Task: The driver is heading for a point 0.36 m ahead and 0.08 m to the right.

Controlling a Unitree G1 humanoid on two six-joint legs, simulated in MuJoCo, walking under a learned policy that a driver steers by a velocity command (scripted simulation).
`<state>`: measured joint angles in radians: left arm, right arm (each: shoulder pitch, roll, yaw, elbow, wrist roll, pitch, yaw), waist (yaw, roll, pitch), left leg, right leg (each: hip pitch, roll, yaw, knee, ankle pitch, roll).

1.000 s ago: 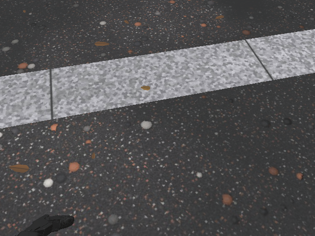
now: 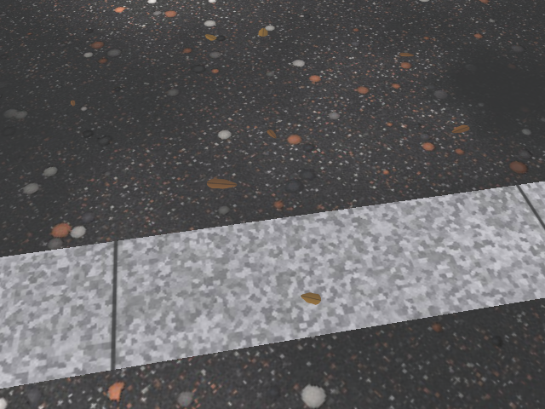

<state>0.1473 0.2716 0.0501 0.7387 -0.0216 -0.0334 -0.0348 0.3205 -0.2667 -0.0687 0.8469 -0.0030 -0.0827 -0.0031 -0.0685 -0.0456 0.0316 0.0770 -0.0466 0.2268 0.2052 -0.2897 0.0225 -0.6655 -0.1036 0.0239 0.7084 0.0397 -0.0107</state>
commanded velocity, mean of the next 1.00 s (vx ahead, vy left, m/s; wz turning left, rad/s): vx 0.22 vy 0.00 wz -0.23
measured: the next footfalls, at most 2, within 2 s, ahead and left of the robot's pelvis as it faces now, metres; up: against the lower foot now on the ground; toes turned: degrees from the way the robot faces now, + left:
right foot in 0.12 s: +0.24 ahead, -0.12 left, +0.00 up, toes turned -8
left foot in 0.58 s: +0.48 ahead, +0.04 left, +0.00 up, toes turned -14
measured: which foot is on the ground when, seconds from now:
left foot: down 0.00-0.14, up 0.16-0.56, down 0.58-1.00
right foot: up 0.00-0.10, down 0.12-0.58, up 0.60-0.80, down 0.82-1.00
